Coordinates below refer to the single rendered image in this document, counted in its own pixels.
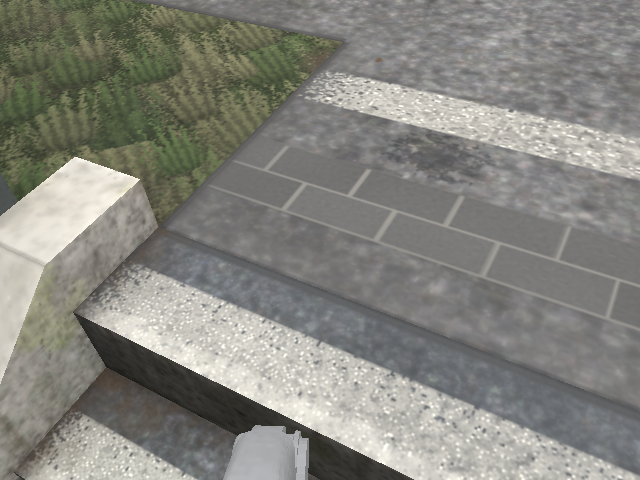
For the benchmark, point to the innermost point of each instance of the robot left thigh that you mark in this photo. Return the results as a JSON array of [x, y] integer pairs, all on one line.
[[268, 453]]

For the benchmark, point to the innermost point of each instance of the robot left shin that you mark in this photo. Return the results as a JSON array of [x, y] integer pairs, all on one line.
[[237, 438]]

